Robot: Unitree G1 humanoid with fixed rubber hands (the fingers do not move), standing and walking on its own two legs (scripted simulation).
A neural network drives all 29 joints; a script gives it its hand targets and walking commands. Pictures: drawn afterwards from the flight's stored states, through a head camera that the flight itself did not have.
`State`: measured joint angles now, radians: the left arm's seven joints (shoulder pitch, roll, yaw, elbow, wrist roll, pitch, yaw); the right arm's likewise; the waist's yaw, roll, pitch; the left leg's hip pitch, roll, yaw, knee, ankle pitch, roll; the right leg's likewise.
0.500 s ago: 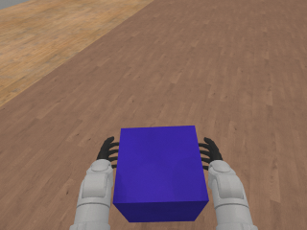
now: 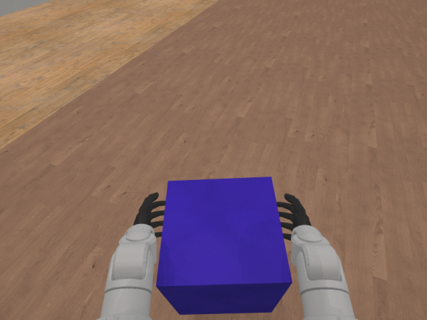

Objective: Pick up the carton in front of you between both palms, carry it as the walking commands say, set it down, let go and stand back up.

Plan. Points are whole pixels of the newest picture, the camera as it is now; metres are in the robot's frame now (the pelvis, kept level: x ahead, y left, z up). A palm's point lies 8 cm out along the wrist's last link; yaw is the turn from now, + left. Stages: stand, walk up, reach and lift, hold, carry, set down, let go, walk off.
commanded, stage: carry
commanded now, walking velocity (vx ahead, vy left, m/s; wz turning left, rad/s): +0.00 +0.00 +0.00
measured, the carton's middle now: (222, 250) +0.29 +0.00 -0.05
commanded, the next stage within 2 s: hold in 0.28 s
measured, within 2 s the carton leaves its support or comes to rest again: neither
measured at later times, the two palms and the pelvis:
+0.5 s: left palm (160, 232) +0.28 +0.11 +0.04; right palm (323, 254) +0.24 -0.18 +0.04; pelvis -0.01 +0.00 +0.01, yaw -7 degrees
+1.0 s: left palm (159, 221) +0.32 +0.13 +0.01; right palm (307, 249) +0.26 -0.16 +0.01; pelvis -0.03 +0.05 -0.01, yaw -11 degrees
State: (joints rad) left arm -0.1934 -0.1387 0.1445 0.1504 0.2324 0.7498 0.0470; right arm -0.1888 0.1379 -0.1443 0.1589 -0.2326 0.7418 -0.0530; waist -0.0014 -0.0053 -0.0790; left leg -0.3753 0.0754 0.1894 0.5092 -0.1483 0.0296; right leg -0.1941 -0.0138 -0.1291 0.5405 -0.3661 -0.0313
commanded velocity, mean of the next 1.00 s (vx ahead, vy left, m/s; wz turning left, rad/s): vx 0.00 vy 0.00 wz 0.00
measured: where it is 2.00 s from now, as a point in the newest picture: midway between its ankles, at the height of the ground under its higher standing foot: outside the picture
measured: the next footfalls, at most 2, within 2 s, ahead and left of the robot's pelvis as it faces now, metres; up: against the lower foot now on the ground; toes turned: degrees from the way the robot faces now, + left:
none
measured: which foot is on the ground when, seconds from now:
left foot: down 0.00-1.00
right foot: down 0.00-1.00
